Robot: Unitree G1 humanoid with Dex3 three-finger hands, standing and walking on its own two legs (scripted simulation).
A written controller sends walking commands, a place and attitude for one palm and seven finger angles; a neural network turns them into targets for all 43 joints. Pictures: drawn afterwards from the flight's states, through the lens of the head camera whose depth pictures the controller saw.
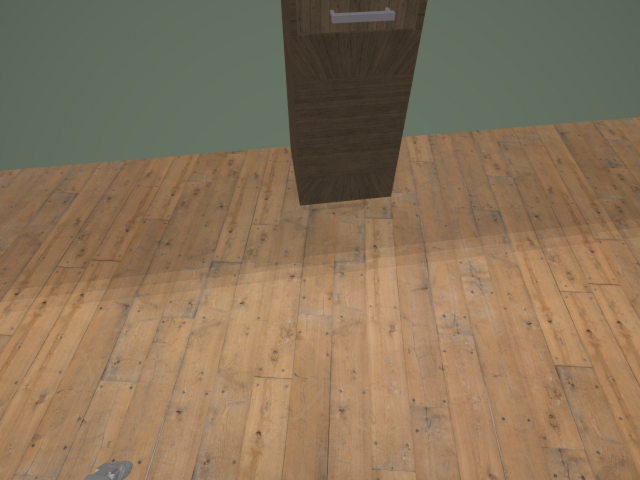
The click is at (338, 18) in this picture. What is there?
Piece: drawer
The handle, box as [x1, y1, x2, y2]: [330, 7, 394, 22]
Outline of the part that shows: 394,12 393,10 390,10 388,7 385,7 384,11 334,13 333,10 330,10 332,22 389,20 394,19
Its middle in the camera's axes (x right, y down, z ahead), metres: +0.12 -0.69 +1.19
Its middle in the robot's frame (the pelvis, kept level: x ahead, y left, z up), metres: +1.37 -0.05 +0.05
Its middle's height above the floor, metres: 0.82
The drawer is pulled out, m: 0.00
